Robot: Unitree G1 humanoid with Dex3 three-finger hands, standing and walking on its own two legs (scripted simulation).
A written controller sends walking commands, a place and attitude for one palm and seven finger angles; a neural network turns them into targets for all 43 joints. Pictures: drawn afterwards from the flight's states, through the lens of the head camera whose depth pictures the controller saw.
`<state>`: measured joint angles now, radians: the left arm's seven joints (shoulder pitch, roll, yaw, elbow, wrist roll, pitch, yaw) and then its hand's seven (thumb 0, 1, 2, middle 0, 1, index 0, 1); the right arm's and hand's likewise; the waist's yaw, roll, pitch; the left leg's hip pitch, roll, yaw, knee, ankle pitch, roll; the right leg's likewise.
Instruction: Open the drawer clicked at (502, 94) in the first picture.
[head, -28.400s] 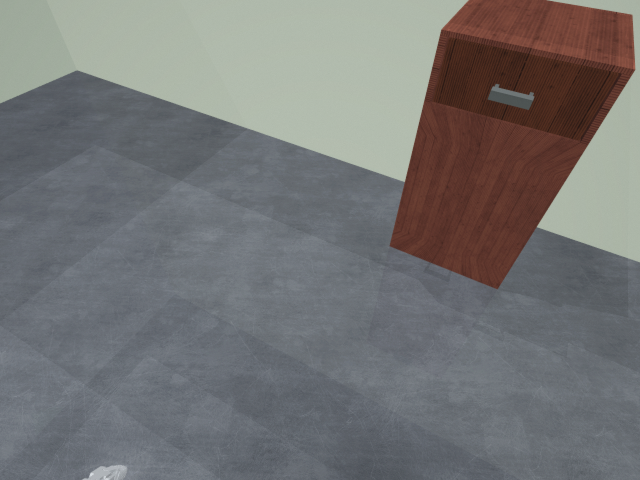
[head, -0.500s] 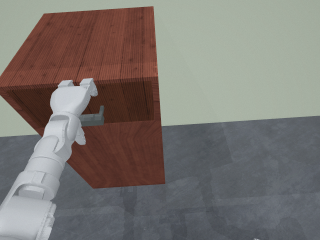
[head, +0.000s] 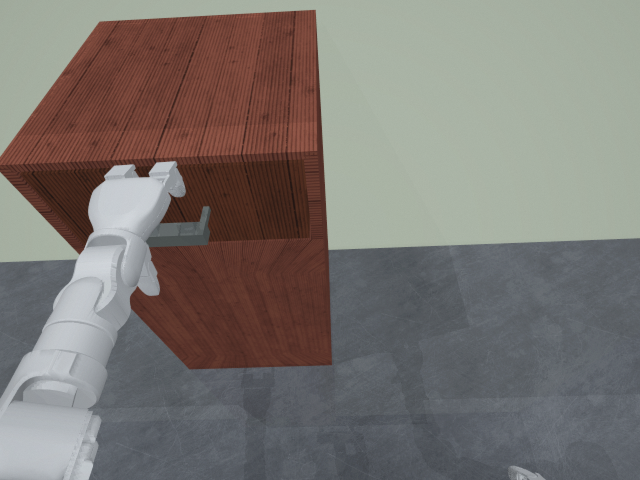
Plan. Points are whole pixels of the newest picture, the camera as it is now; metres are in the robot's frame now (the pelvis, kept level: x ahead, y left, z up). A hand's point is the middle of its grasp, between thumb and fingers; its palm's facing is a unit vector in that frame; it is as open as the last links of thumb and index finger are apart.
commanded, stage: re-aim the fingers above the handle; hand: left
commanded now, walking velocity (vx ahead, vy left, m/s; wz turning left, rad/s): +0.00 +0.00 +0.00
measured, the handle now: (175, 223) +0.47 +0.26 +0.01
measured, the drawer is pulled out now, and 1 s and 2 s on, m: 0.00 0.00 0.00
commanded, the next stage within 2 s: lower the fingers behind the handle in 1.76 s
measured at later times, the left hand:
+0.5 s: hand (145, 232) +0.41 +0.27 +0.07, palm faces -0.06 +0.00 -1.00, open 13.8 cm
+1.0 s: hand (134, 233) +0.41 +0.28 +0.06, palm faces -0.08 +0.02 -1.00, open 13.8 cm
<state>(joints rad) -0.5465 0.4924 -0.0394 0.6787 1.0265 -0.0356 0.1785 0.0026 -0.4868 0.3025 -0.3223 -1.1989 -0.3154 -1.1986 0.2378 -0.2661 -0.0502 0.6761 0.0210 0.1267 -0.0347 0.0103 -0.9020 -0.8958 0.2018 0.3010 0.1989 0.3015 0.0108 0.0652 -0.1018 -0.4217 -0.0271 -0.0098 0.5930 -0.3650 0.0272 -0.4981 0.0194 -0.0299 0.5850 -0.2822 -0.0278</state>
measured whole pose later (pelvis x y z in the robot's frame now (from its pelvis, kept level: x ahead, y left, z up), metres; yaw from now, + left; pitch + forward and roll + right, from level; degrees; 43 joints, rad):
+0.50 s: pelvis -0.01 +0.00 +0.00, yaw +0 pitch +12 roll +0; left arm -0.62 0.54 -0.03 0.81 1.02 -0.09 0.16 0.00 -0.49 0.30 -0.32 -1.20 -0.32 -1.20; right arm 0.30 -0.27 -0.05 0.69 0.03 0.10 -0.05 0.01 -0.90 -0.90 0.20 0.30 0.20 0.30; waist -0.01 0.06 -0.09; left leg -0.46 -0.03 0.00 0.61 -0.35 0.03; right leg -0.54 0.02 -0.02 0.59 -0.26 -0.02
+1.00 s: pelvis -0.01 +0.01 +0.00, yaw -1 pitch +12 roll +0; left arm -0.62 0.53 -0.03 0.83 1.03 -0.03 0.16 0.00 -0.49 0.30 -0.34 -1.21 -0.32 -1.21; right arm 0.28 -0.25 -0.03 0.68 0.03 0.11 -0.04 0.01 -0.90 -0.90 0.20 0.30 0.20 0.30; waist -0.01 0.06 -0.10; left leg -0.44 -0.03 0.01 0.59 -0.35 0.04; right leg -0.52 0.01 -0.01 0.57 -0.26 -0.01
